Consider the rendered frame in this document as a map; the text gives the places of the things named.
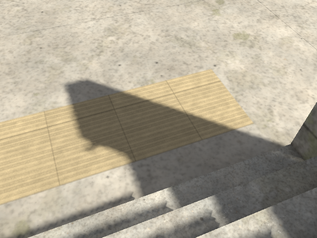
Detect stairs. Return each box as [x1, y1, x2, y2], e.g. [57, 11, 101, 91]
[29, 144, 317, 238]

